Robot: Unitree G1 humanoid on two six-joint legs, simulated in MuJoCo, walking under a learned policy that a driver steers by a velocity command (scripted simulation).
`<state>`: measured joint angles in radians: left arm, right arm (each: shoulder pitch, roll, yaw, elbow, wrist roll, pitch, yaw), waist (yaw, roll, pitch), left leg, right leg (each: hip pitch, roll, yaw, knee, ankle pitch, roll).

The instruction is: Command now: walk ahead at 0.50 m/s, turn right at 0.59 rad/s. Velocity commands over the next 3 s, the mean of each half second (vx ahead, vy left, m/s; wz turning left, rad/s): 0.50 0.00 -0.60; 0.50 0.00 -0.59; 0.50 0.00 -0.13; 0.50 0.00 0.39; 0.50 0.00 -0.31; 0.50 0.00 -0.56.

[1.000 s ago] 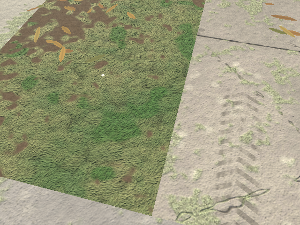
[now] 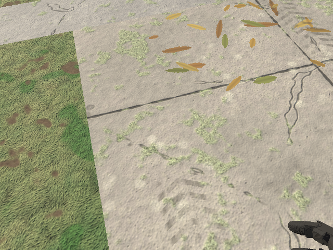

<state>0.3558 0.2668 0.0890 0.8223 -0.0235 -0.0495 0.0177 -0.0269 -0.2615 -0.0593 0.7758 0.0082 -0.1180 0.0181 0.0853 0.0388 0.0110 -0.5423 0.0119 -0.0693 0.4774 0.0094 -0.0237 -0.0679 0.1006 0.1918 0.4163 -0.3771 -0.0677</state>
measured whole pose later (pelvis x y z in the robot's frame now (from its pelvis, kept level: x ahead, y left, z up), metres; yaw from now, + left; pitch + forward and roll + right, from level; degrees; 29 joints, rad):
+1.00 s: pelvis +0.53 -0.13 +0.00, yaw -35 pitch +2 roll +0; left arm 0.37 0.29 0.08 0.70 -0.02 -0.04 0.01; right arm 0.01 -0.29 -0.04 0.70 0.00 -0.10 0.03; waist 0.08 0.04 0.01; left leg -0.55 0.02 -0.08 0.52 0.00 -0.04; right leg -0.10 0.10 0.18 0.45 -0.38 -0.06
